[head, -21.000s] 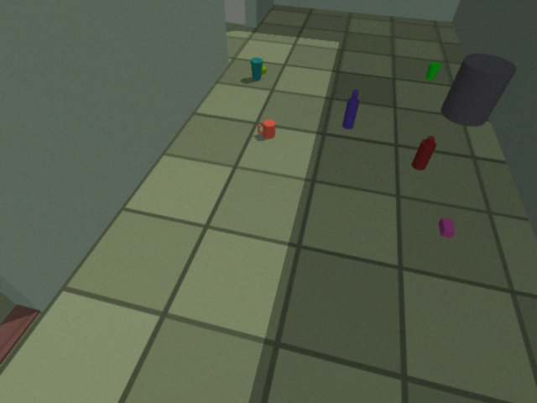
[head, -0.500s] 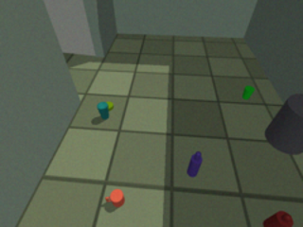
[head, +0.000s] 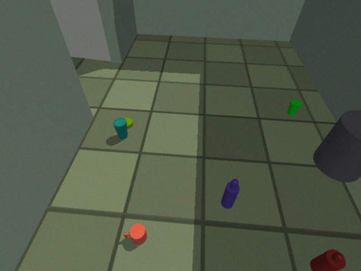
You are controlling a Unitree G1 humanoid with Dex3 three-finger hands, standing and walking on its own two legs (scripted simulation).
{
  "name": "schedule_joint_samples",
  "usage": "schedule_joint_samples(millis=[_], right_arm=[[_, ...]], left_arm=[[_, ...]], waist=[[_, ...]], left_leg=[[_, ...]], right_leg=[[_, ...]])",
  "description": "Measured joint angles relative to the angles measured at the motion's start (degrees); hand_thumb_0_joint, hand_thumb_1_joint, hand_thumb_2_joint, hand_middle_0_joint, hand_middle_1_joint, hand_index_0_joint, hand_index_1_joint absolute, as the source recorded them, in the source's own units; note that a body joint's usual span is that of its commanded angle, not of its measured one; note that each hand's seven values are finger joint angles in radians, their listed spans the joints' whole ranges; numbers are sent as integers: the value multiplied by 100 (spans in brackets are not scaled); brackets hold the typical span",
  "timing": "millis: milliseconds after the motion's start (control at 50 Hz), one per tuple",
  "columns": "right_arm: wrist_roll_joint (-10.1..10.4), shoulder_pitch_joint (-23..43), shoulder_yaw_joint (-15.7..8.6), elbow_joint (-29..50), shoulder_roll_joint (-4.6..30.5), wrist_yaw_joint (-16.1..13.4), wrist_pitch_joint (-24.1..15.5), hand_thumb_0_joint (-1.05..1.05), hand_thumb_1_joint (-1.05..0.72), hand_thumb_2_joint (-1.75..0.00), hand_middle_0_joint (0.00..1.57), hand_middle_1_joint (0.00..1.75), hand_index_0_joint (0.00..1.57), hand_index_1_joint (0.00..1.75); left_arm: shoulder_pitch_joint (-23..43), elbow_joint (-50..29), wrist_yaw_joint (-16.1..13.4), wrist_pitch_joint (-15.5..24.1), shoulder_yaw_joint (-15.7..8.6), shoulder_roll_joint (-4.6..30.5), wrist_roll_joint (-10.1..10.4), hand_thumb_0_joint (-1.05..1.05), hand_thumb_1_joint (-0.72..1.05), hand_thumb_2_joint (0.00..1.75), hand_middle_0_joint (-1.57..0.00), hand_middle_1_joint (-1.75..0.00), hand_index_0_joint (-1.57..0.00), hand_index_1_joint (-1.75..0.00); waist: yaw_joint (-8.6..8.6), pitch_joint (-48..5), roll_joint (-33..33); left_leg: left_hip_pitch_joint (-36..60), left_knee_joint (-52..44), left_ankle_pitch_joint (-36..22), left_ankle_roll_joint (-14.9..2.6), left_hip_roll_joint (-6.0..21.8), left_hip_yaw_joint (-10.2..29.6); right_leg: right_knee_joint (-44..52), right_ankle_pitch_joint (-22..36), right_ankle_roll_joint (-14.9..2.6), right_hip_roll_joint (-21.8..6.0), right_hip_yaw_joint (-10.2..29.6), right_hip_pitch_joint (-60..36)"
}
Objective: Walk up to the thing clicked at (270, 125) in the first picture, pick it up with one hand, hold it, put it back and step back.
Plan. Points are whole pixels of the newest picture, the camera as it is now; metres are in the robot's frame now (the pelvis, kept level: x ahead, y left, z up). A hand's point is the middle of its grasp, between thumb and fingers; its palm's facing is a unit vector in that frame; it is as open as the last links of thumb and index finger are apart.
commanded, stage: stand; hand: left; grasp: from above
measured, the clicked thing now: (135, 234) +0.46 +0.23 -0.73
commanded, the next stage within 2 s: rise first in 1.08 s
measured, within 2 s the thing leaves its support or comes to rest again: neither
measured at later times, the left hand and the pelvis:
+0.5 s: hand out of the picture +0.09 +0.26 -0.15, palm faces -0.02 -0.94 -0.34, open 7.4 cm; pelvis +0.02 +0.01 +0.00, yaw +0 degrees
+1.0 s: hand out of the picture +0.10 +0.26 -0.15, palm faces -0.02 -0.94 -0.35, open 7.4 cm; pelvis +0.02 +0.01 +0.00, yaw +0 degrees
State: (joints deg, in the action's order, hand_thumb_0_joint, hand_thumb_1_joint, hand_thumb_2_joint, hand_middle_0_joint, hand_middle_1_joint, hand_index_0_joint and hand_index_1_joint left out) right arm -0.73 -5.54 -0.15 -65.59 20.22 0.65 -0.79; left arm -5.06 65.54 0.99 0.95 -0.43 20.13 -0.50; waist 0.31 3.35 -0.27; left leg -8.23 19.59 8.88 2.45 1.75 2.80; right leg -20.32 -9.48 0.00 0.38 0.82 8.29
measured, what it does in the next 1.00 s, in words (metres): stands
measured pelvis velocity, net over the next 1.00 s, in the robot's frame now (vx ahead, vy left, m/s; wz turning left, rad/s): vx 0.02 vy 0.01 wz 0.01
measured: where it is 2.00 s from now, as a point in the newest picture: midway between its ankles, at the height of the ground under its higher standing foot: outside the picture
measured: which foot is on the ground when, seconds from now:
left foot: down 0.00-1.00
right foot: down 0.00-1.00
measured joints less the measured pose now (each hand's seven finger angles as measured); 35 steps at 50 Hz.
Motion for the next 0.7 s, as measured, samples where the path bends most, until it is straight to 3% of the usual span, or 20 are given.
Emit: schedule_joint_samples(millis=[700], right_arm=[[14, 60, 36, 61, 17, -38, 24, 1, -91, -90, 20, 30, 20, 30]], left_arm=[[-33, -50, -31, -31, 4, -13, -7, 1, 90, 90, -20, -30, -20, -30]], waist=[[-20, -12, -17]], left_leg=[[108, -70, 120, -61, -63, -5]], right_leg=[[111, -109, 58, -70, -2, -137]])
